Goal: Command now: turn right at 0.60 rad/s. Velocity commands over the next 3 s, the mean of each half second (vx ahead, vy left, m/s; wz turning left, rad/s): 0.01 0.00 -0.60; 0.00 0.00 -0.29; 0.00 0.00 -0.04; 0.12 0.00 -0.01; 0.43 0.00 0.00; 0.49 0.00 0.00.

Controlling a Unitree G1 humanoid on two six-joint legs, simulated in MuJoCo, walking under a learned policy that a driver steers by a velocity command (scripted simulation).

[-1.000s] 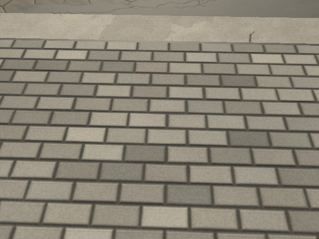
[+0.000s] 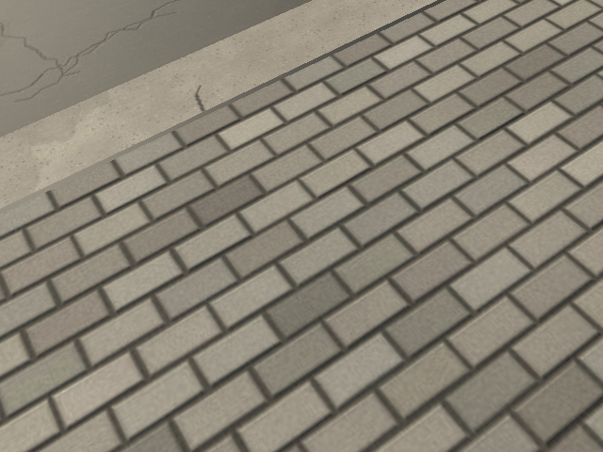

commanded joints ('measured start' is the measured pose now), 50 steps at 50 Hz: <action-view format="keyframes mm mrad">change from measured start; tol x32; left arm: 1 -27 183 57 -70 -2 -7 10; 50 -10 33 -23 98 31 -55 -23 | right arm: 1 2 -63 -12 -60 4 -9 3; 50 126 -114 -3 -11 -21 -5 -5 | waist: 1 -1 -163 -193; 10 24 220 -134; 28 -3 155 -131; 31 -13 -355 -163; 50 0 8 -121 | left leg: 1 50 -16 -20 -122 32 -3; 11 364 429 -467 -654 460 371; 27 428 318 18 -553 546 278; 32 -100 54 45 177 -300 9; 46 195 59 31 -289 12 12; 50 458 152 -62 -530 536 76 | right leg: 1 157 -226 257 -78 319 -193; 8 81 -151 372 -3 143 -112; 11 -259 46 67 549 -466 63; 15 -289 -2 38 776 -259 122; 27 -25 -65 -154 175 -166 88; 31 398 -419 364 -88 593 -219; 50 48 -127 88 -54 -3 -52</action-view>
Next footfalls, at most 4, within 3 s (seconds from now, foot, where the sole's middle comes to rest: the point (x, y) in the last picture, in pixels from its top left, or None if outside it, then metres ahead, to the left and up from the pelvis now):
0.18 left None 0.07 0.14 -0.78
0.60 right None -0.02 -0.12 -0.78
0.98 left None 0.08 0.10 -0.78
2.44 right None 0.34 -0.26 -0.78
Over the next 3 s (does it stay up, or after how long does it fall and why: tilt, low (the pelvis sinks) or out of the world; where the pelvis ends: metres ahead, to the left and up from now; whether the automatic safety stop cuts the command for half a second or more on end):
stays up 0.51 -0.18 -0.02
